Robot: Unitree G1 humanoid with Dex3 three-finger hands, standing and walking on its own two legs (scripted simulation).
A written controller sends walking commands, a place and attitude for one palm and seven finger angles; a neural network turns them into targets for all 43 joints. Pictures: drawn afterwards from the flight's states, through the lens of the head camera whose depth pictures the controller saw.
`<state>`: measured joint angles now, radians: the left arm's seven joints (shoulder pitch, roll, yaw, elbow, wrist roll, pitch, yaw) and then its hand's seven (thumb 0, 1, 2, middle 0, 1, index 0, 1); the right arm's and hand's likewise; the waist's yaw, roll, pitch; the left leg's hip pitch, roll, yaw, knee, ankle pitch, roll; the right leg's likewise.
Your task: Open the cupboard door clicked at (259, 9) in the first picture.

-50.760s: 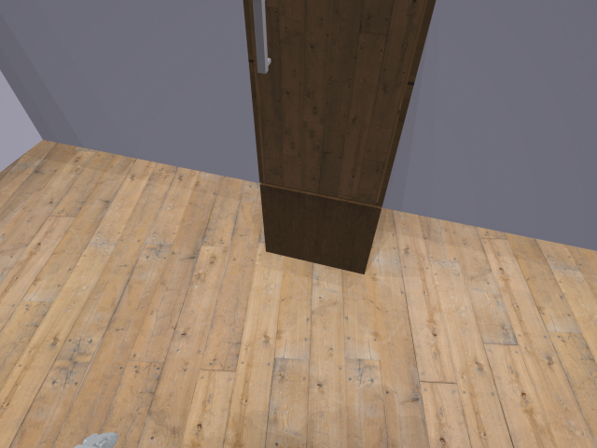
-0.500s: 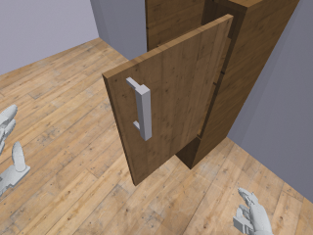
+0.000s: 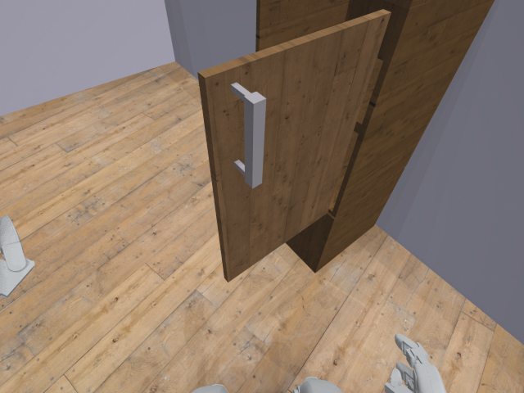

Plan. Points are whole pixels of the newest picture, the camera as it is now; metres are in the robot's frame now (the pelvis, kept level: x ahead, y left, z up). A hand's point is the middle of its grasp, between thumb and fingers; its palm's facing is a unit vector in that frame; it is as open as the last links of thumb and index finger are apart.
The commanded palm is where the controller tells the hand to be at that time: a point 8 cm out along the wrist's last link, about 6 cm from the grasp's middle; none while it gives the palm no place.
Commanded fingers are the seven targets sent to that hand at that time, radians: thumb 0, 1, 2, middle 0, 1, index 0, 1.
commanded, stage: step back with the hand held close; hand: left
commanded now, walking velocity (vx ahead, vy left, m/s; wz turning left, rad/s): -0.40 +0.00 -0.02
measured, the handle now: (246, 138) +0.44 +0.05 +0.16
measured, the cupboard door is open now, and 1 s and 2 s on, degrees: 90 90 90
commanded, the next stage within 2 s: stop stepping back and stand still in 0.32 s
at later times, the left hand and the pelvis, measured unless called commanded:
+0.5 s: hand out of the picture +0.10 +0.23 +0.18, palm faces +0.27 -0.80 -0.54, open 7.4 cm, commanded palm +0.03 +0.28 +0.19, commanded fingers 0.00 0.90 0.90 -0.20 -0.30 -0.20 -0.30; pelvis -0.13 -0.01 +0.02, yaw -4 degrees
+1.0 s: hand out of the picture -0.02 +0.25 +0.18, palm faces +0.43 -0.78 -0.45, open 7.4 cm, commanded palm -0.08 +0.28 +0.19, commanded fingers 0.00 0.90 0.90 -0.20 -0.30 -0.20 -0.30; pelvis -0.23 -0.01 +0.01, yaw -2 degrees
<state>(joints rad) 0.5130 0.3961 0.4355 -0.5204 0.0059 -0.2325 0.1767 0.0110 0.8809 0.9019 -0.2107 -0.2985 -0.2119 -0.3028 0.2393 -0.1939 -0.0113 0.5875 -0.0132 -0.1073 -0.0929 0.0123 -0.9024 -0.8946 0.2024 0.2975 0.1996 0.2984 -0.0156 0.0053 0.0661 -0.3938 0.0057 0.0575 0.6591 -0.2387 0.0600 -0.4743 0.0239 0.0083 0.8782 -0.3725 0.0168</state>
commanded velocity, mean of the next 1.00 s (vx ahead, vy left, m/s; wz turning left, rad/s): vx -0.01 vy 0.00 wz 0.02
